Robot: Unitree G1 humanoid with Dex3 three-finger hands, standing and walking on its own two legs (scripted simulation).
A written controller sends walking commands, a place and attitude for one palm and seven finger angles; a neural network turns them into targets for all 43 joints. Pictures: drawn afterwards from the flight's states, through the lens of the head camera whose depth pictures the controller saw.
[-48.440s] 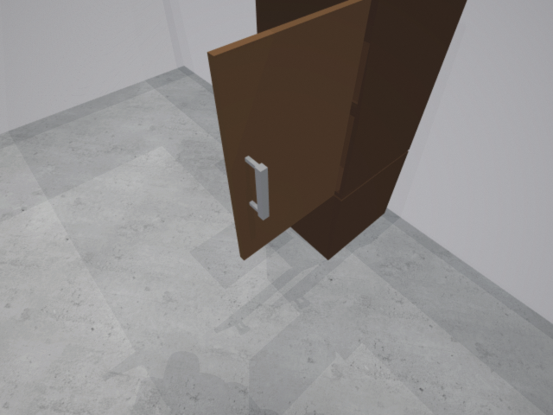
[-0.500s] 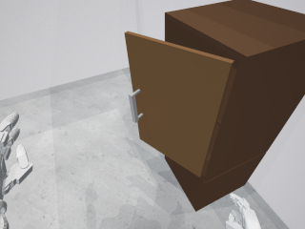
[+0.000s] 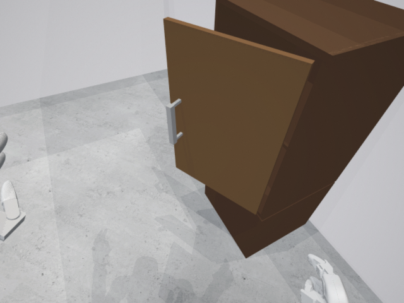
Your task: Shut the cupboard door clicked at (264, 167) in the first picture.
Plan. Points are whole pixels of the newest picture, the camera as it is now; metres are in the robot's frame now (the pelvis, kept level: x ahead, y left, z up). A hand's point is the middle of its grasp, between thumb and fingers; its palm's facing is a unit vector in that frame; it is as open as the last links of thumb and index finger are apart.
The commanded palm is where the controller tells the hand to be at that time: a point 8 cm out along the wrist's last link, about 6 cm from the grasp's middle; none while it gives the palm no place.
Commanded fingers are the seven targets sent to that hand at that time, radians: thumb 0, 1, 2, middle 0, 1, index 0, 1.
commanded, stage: step back with the hand held close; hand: left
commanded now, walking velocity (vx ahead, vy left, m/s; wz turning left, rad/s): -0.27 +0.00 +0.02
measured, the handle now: (175, 122) +0.66 +0.12 -0.05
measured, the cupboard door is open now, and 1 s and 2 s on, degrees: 26 26 26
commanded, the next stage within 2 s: stop stepping back and stand still in 0.84 s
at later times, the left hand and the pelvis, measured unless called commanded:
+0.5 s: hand out of the picture +0.14 +0.27 +0.17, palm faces +0.45 -0.77 -0.45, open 7.4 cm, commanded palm +0.07 +0.31 +0.19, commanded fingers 0.00 0.90 0.90 -0.20 -0.30 -0.20 -0.30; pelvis -0.06 +0.00 -0.01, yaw +2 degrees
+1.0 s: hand out of the picture +0.03 +0.21 +0.19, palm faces +0.28 -0.81 -0.52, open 7.4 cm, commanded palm -0.03 +0.27 +0.19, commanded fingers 0.00 0.90 0.90 -0.20 -0.30 -0.20 -0.30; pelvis -0.17 -0.03 -0.01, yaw -1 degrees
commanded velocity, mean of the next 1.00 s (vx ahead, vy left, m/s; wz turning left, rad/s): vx -0.31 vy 0.01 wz -0.01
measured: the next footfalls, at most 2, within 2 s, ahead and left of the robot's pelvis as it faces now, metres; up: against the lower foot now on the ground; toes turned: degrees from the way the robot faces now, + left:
right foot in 0.80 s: -0.21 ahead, -0.08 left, +0.00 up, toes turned -3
left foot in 1.14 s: -0.12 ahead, +0.14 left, +0.00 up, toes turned +5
